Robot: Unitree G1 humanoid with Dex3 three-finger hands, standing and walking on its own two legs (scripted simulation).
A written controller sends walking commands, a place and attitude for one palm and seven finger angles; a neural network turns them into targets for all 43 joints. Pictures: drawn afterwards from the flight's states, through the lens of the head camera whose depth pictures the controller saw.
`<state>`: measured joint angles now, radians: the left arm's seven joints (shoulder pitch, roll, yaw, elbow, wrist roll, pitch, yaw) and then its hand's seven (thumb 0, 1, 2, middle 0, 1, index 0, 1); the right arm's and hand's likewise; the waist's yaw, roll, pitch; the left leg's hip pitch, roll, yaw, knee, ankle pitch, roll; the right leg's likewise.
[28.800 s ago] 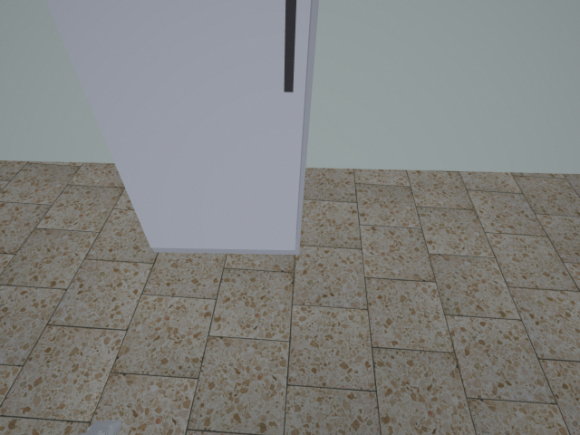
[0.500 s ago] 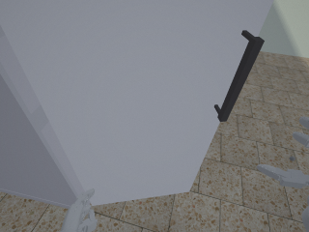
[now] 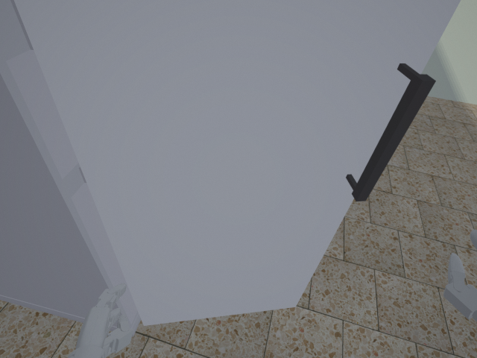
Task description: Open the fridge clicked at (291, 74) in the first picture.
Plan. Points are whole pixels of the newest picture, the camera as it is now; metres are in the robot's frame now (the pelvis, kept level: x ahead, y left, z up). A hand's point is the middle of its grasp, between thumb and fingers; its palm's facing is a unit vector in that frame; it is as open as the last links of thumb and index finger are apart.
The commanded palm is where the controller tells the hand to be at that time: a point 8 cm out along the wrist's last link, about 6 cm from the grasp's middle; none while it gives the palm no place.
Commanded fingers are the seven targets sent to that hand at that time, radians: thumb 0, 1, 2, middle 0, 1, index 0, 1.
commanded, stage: draw the hand back to the body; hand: right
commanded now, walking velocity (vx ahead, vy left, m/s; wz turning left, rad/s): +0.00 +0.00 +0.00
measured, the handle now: (379, 140) +0.45 -0.26 +0.18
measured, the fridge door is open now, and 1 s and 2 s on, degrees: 69 69 69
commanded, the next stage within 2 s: step back with the hand held close in 0.32 s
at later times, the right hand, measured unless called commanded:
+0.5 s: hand (460, 278) +0.19 -0.27 +0.15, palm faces +0.48 +0.79 -0.38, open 7.4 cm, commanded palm +0.14 -0.31 +0.17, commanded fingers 0.00 -0.90 -0.90 0.20 0.30 0.20 0.30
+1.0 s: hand out of the picture +0.12 -0.32 +0.15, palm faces +0.51 +0.74 -0.44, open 7.4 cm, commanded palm +0.06 -0.35 +0.17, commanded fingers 0.00 -0.90 -0.90 0.20 0.30 0.20 0.30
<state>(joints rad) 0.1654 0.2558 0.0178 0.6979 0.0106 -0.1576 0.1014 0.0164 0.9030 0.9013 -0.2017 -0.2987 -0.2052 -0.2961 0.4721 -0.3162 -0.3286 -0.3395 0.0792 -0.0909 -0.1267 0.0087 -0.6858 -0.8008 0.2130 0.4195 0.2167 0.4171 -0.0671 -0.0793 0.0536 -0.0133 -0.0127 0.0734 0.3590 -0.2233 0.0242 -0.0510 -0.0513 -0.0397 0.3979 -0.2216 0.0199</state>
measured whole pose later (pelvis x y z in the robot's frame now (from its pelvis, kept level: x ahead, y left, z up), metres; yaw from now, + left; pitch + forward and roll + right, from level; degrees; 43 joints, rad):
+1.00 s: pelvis -0.07 -0.04 -0.02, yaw -2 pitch -2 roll +1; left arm 0.20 0.22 -0.02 0.58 -0.01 -0.05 0.11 0.02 0.90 0.90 -0.20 -0.30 -0.21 -0.30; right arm 0.49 -0.37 -0.40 -0.44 0.02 -0.17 -0.17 0.02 -0.89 -0.90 0.21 0.30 0.21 0.30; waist -0.03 -0.04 0.03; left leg -0.33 0.03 0.02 0.58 -0.21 -0.03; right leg -0.38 0.01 -0.04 0.62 -0.22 -0.06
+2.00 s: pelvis -0.31 -0.05 -0.01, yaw +1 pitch -2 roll +0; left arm 0.31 0.24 0.00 0.68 0.01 -0.07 0.10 0.02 0.90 0.90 -0.20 -0.30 -0.21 -0.30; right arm 0.53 -0.40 -0.41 -0.47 0.04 -0.17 -0.19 0.01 -0.88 -0.90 0.21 0.30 0.22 0.30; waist -0.01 0.04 -0.07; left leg -0.32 0.02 0.04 0.56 -0.27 0.04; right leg -0.33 -0.02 -0.07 0.75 -0.44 -0.01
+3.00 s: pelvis -0.34 -0.08 -0.01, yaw -1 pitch -1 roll +0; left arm 0.20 0.19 -0.01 0.66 0.00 -0.10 0.07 0.02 0.90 0.90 -0.20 -0.30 -0.21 -0.30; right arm 0.54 -0.38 -0.40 -0.45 0.04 -0.19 -0.16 0.01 -0.89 -0.90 0.21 0.30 0.21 0.30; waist -0.01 -0.01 0.03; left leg -0.24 0.02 0.06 0.53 -0.26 0.00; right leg -0.23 -0.02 -0.08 0.54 -0.29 -0.02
